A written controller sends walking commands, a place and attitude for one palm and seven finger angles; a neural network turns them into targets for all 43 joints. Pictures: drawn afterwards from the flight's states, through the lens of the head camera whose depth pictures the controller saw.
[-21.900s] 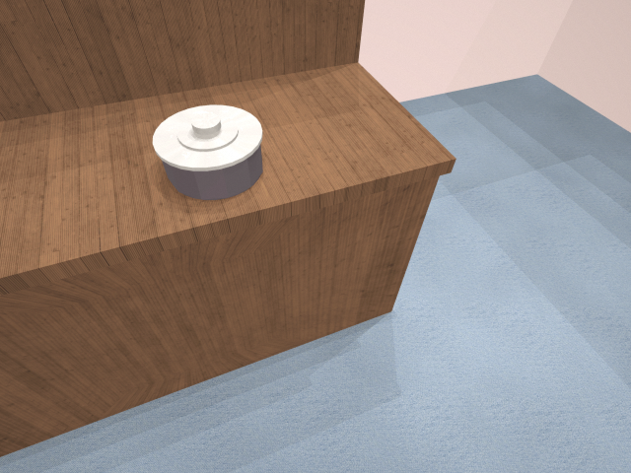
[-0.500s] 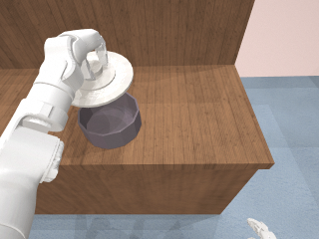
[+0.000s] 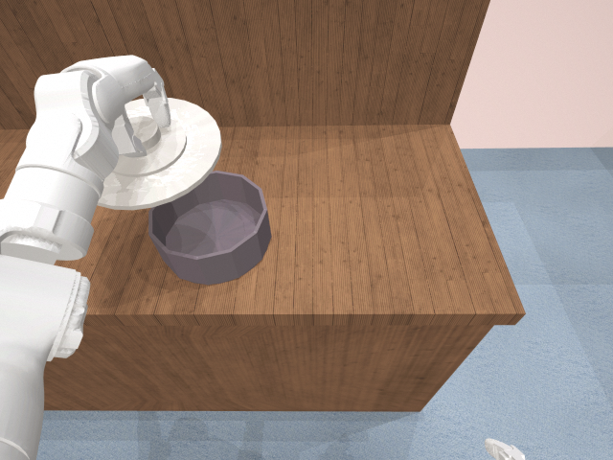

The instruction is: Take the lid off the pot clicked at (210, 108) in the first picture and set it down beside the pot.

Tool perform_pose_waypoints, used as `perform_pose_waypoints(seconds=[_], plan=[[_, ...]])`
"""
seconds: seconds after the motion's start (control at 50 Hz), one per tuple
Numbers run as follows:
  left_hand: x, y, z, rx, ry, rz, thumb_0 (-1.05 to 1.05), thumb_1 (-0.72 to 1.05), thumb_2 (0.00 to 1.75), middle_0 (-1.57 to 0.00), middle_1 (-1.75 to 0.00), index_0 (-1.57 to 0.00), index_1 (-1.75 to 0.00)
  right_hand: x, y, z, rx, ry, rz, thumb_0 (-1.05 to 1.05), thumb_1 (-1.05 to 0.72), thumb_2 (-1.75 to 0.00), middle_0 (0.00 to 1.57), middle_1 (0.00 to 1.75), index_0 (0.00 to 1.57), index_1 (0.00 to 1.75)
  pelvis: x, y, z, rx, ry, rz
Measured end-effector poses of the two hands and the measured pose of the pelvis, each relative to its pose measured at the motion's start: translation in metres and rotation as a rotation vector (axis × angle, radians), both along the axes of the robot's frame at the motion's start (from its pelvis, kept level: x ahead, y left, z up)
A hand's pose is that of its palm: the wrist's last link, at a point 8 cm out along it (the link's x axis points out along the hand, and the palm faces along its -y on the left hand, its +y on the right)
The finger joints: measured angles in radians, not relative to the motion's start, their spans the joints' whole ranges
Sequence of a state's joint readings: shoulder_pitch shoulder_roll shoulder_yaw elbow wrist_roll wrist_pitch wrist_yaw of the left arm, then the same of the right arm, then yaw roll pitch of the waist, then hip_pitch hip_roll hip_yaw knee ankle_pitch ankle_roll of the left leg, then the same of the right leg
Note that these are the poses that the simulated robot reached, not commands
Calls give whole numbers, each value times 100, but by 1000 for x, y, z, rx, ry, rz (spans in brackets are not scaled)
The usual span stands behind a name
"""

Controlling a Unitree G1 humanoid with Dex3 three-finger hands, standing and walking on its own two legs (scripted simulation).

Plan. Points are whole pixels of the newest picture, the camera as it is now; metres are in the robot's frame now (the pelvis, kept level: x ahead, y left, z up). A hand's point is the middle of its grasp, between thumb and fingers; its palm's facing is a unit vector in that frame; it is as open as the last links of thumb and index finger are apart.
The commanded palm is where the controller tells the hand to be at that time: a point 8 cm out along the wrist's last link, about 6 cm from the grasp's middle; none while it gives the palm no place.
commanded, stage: move the lid sideways beside the pot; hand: left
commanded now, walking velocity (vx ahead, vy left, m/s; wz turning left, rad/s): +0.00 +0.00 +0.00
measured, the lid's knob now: (138, 133) +0.49 +0.22 +0.18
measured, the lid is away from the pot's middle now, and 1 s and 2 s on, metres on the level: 0.06 0.18 0.22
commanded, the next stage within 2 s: lower the lid onto the table in 1.54 s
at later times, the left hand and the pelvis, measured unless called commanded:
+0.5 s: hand (80, 129) +0.45 +0.27 +0.21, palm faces -0.30 -0.07 -0.95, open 8.1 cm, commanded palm +0.45 +0.28 +0.28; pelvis +0.00 +0.01 +0.00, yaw +0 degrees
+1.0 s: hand (32, 139) +0.45 +0.34 +0.20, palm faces -0.33 -0.13 -0.94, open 8.1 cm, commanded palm +0.46 +0.34 +0.28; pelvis +0.01 +0.01 +0.00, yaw +1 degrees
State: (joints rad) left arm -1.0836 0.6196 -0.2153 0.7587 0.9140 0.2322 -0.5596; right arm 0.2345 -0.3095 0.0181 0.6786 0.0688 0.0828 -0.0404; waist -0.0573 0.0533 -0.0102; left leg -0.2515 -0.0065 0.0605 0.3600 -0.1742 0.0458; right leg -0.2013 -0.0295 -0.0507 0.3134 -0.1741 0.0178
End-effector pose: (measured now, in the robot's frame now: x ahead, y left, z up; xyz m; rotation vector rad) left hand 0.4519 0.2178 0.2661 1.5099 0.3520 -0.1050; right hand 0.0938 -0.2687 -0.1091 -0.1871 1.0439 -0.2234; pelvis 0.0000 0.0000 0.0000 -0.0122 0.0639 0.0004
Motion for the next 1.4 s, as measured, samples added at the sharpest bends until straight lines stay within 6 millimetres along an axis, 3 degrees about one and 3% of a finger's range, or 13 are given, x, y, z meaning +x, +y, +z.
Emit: perform_pose_waypoints(seconds=[0.2,0.6,0.96,1.4], plan=[[-5,26,-2,-3,13,21,1,16,80,-59,-95,-63,-98,3,-1,7,-32,-14,4,1,-91,-90,20,30,20,30,-5,2,0,-5,3,5],[2,66,0,14,27,59,1,16,80,-59,-95,-63,-98,-17,7,-2,-24,80,-26,1,-90,-90,20,30,20,30,0,11,-1,-9,31,3],[-1,114,-6,-9,46,146,1,17,80,-58,-95,-63,-98,-16,0,3,-64,121,-30,1,-90,-90,20,30,20,30,5,12,-1,-15,48,10],[0,158,-6,-26,58,238,1,17,80,-58,-95,-63,-98,-36,-4,1,-81,200,-68,1,-90,-90,20,30,20,30,12,12,-2,-21,72,3]])
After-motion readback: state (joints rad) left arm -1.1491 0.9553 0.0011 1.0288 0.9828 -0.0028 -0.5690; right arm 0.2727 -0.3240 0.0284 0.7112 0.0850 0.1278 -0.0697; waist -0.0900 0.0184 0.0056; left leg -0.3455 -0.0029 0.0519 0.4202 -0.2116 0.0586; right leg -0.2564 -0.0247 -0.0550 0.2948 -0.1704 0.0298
